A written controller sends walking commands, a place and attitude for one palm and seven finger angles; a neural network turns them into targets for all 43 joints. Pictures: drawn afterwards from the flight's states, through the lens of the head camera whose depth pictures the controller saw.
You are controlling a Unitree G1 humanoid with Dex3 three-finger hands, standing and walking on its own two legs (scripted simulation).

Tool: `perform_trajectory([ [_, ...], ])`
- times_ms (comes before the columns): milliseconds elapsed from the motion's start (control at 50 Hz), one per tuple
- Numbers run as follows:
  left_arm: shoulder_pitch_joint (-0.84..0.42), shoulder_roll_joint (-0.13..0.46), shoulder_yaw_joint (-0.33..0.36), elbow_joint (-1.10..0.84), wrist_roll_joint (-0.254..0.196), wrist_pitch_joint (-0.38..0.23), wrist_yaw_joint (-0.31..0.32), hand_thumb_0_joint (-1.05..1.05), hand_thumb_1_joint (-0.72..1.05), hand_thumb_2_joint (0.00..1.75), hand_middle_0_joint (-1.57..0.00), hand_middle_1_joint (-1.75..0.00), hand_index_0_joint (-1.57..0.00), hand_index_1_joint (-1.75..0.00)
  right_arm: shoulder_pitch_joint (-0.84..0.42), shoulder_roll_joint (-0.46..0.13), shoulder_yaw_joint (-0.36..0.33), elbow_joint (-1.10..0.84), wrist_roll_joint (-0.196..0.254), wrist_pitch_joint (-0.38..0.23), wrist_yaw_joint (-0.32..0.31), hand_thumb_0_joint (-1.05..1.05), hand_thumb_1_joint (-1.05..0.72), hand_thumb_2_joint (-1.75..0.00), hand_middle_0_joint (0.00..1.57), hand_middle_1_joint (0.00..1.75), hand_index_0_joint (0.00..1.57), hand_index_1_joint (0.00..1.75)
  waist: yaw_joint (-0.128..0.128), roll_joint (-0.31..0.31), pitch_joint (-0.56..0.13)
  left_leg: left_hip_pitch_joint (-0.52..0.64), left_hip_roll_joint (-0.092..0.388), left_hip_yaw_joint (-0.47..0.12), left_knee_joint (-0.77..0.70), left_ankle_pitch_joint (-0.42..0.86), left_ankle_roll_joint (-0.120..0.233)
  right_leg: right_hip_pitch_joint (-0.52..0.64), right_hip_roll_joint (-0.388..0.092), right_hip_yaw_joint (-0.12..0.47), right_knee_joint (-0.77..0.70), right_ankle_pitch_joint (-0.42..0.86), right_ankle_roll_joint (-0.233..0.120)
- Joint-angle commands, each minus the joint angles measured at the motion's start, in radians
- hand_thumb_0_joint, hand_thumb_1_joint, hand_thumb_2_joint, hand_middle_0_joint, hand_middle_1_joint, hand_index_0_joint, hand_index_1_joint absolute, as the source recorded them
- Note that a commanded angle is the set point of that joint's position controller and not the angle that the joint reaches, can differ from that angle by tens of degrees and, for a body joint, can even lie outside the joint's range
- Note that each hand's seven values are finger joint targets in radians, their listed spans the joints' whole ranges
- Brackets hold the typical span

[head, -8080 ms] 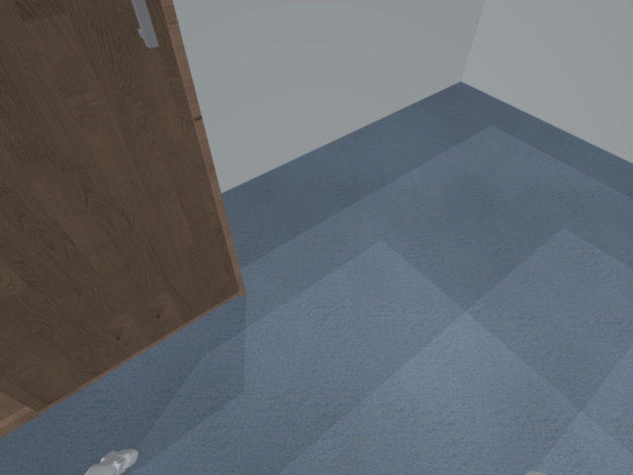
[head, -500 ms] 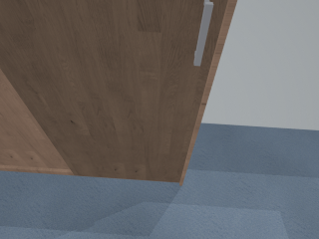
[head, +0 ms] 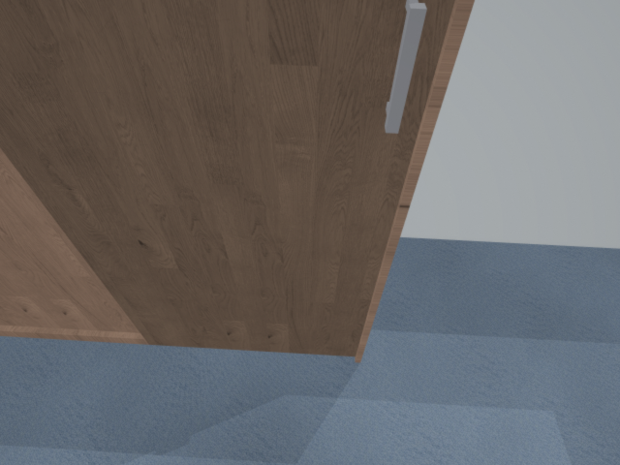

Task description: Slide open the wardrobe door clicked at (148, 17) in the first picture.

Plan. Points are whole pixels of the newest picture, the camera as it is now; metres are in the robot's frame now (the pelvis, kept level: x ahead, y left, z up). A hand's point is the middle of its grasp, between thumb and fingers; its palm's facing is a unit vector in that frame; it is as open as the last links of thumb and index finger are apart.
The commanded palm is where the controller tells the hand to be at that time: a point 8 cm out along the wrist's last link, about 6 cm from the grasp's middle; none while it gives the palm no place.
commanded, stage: look again from close up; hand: right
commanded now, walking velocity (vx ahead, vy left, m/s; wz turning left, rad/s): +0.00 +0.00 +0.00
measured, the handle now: (401, 68) +0.52 -0.08 +0.25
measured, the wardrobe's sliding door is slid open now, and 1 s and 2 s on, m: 0.00 0.00 0.00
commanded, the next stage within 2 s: raise the hand with hooked fingers in 0.48 s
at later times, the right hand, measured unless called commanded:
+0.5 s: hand out of the picture +0.02 -0.17 -0.17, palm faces +0.03 +0.98 -0.21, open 7.3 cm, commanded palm none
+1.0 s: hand out of the picture +0.14 -0.19 -0.02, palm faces +0.05 +1.00 +0.02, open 8.5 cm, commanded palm +0.13 -0.25 +0.02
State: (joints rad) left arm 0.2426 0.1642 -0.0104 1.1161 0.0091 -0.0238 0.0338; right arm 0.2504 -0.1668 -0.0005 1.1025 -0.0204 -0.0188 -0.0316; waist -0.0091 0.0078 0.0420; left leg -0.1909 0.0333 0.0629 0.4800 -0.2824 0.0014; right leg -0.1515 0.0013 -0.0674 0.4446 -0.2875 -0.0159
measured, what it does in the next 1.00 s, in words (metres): stands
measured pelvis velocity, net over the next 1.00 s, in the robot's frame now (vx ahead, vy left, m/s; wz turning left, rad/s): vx -0.03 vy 0.02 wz -0.01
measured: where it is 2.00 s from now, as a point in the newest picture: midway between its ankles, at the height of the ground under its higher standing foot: outside the picture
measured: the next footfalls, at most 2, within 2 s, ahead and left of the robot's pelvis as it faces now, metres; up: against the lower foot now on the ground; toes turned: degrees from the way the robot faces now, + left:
none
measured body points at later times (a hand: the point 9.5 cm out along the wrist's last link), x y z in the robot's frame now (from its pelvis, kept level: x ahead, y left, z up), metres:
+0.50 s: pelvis +0.01 +0.01 +0.00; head +0.03 +0.01 +0.45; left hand +0.03 +0.24 -0.16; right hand +0.02 -0.23 -0.16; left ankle -0.02 +0.11 -0.74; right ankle -0.03 -0.11 -0.74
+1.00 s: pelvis -0.03 +0.02 -0.03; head -0.01 +0.00 +0.41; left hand +0.19 +0.27 -0.06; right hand +0.13 -0.25 -0.02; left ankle -0.02 +0.11 -0.74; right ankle -0.03 -0.11 -0.74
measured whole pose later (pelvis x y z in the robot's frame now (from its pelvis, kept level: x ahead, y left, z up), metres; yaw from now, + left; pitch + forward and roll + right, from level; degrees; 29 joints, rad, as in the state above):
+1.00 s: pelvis -0.03 +0.02 -0.03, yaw -1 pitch +5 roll +0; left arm 0.17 0.27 0.05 0.51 -0.04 -0.23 0.05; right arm 0.47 -0.22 -0.22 0.13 0.29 -0.34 0.37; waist -0.02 0.04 -0.06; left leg -0.51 0.02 0.08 0.81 -0.39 0.03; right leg -0.49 -0.03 -0.04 0.81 -0.41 0.00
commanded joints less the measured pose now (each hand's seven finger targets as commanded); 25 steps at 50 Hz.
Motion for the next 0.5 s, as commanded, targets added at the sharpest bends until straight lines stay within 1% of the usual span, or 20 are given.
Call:
perform_trajectory([
  [0,0.050,0.109,0.019,-0.023,0.003,-0.017,0.001,0.00,0.90,0.90,-0.20,-0.30,-0.20,-0.30,0.057,-0.122,-0.018,-0.034,0.005,-0.012,-0.003,0.00,-0.90,-0.90,0.20,0.30,0.20,0.30,0.001,0.011,-0.012,0.037,0.088,-0.087,-0.064,0.275,0.038,-0.026,-0.109,0.093,-0.070,0.267,-0.019],
  [20,0.045,0.117,0.017,-0.022,0.004,-0.017,0.001,0.00,0.90,0.90,-0.20,-0.30,-0.20,-0.30,0.052,-0.124,-0.018,-0.033,0.005,-0.011,-0.003,0.00,-0.90,-0.90,0.20,0.30,0.20,0.30,0.001,-0.003,-0.003,0.032,0.091,-0.084,-0.064,0.267,0.037,-0.031,-0.109,0.092,-0.074,0.265,-0.018],
  [40,0.042,0.116,0.017,-0.022,0.004,-0.016,0.001,0.00,0.90,0.90,-0.20,-0.30,-0.20,-0.30,0.050,-0.127,-0.019,-0.033,0.005,-0.010,-0.003,0.00,-0.90,-0.90,0.20,0.30,0.20,0.30,0.001,0.006,-0.003,0.031,0.089,-0.089,-0.066,0.265,0.037,-0.028,-0.109,0.094,-0.075,0.264,-0.018],
  [80,0.042,0.120,0.018,-0.022,0.004,-0.018,0.001,0.00,0.90,0.90,-0.20,-0.30,-0.20,-0.30,0.047,-0.130,-0.020,-0.036,0.006,-0.011,-0.002,0.00,-0.90,-0.90,0.20,0.30,0.20,0.30,0.002,0.000,-0.023,0.040,0.089,-0.088,-0.066,0.270,0.037,-0.017,-0.111,0.093,-0.075,0.274,-0.018],
  [120,0.038,0.121,0.018,-0.020,0.004,-0.017,0.001,0.00,0.90,0.90,-0.20,-0.30,-0.20,-0.30,0.045,-0.135,-0.020,-0.037,0.006,-0.011,-0.002,0.00,-0.90,-0.90,0.20,0.30,0.20,0.30,-0.001,-0.003,-0.025,0.046,0.092,-0.085,-0.066,0.287,0.038,-0.014,-0.110,0.092,-0.071,0.288,-0.018],
  [180,0.029,0.125,0.019,-0.020,0.004,-0.016,0.001,0.00,0.90,0.90,-0.20,-0.30,-0.20,-0.30,0.039,-0.139,-0.020,-0.037,0.007,-0.011,-0.001,0.00,-0.90,-0.90,0.20,0.30,0.20,0.30,0.000,-0.006,-0.022,0.039,0.092,-0.092,-0.074,0.275,0.039,-0.010,-0.110,0.093,-0.076,0.268,-0.014],
  [200,0.032,0.118,0.019,-0.019,0.005,-0.015,0.001,0.00,0.90,0.90,-0.20,-0.30,-0.20,-0.30,0.040,-0.136,-0.021,-0.037,0.005,-0.011,-0.001,0.00,-0.90,-0.90,0.20,0.30,0.20,0.30,0.000,-0.004,-0.017,0.043,0.091,-0.088,-0.074,0.283,0.039,-0.011,-0.111,0.092,-0.076,0.274,-0.016],
  [240,0.027,0.125,0.018,-0.021,0.004,-0.015,0.000,0.00,0.90,0.90,-0.20,-0.30,-0.20,-0.30,0.037,-0.145,-0.021,-0.038,0.006,-0.012,-0.001,0.00,-0.90,-0.90,0.20,0.30,0.20,0.30,0.000,0.004,-0.014,0.042,0.094,-0.092,-0.080,0.283,0.040,-0.018,-0.110,0.090,-0.077,0.261,-0.013],
  [260,0.029,0.126,0.018,-0.020,0.004,-0.015,0.000,0.00,0.90,0.90,-0.20,-0.30,-0.20,-0.30,0.035,-0.144,-0.022,-0.038,0.006,-0.012,0.000,0.00,-0.90,-0.90,0.20,0.30,0.20,0.30,0.000,0.010,-0.020,0.047,0.095,-0.091,-0.080,0.278,0.040,-0.017,-0.110,0.091,-0.080,0.255,-0.013],
  [300,0.027,0.120,0.018,-0.018,0.004,-0.015,0.000,0.00,0.90,0.90,-0.20,-0.30,-0.20,-0.30,0.038,-0.141,-0.022,-0.040,0.005,-0.012,0.000,0.00,-0.90,-0.90,0.20,0.30,0.20,0.30,-0.001,0.011,-0.009,0.046,0.092,-0.091,-0.084,0.285,0.040,-0.018,-0.109,0.092,-0.080,0.260,-0.014],
  [360,0.022,0.129,0.018,-0.018,0.005,-0.015,0.000,0.00,0.90,0.90,-0.20,-0.30,-0.20,-0.30,0.034,-0.148,-0.023,-0.041,0.007,-0.013,0.001,0.00,-0.90,-0.90,0.20,0.30,0.20,0.30,-0.001,0.002,-0.020,0.049,0.095,-0.091,-0.086,0.283,0.041,-0.014,-0.109,0.091,-0.081,0.256,-0.010],
  [380,0.022,0.131,0.018,-0.018,0.005,-0.016,0.000,0.00,0.90,0.90,-0.20,-0.30,-0.20,-0.30,0.035,-0.149,-0.023,-0.040,0.007,-0.013,0.001,0.00,-0.90,-0.90,0.20,0.30,0.20,0.30,-0.001,-0.011,-0.030,0.053,0.096,-0.093,-0.086,0.283,0.041,-0.007,-0.110,0.091,-0.082,0.264,-0.011],
  [400,0.023,0.124,0.018,-0.016,0.004,-0.016,0.000,0.00,0.90,0.90,-0.20,-0.30,-0.20,-0.30,0.036,-0.148,-0.023,-0.041,0.006,-0.013,0.000,0.00,-0.90,-0.90,0.20,0.30,0.20,0.30,-0.001,-0.004,-0.027,0.058,0.093,-0.089,-0.085,0.295,0.041,-0.009,-0.111,0.092,-0.079,0.275,-0.012],
  [480,0.019,0.133,0.017,-0.016,0.004,-0.015,0.000,0.00,0.90,0.90,-0.20,-0.30,-0.20,-0.30,0.031,-0.151,-0.023,-0.039,0.007,-0.012,0.002,0.00,-0.90,-0.90,0.20,0.30,0.20,0.30,-0.001,-0.012,-0.024,0.053,0.094,-0.090,-0.091,0.266,0.042,-0.014,-0.110,0.097,-0.086,0.259,-0.010],
])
